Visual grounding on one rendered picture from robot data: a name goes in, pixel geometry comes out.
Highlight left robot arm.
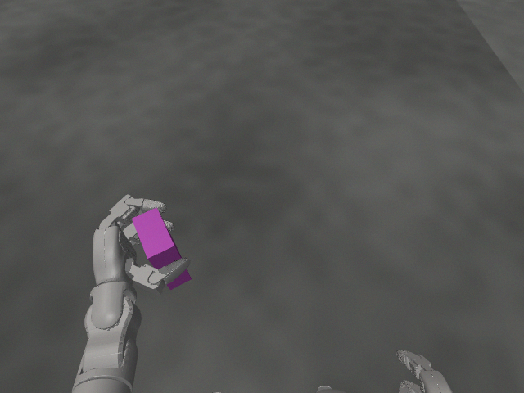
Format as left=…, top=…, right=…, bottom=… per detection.
left=72, top=281, right=142, bottom=393

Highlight left robot hand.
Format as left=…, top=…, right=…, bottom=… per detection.
left=93, top=194, right=191, bottom=296

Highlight carton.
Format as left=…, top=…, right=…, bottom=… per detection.
left=132, top=207, right=191, bottom=290

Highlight right robot hand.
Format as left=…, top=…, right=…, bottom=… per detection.
left=396, top=350, right=453, bottom=393

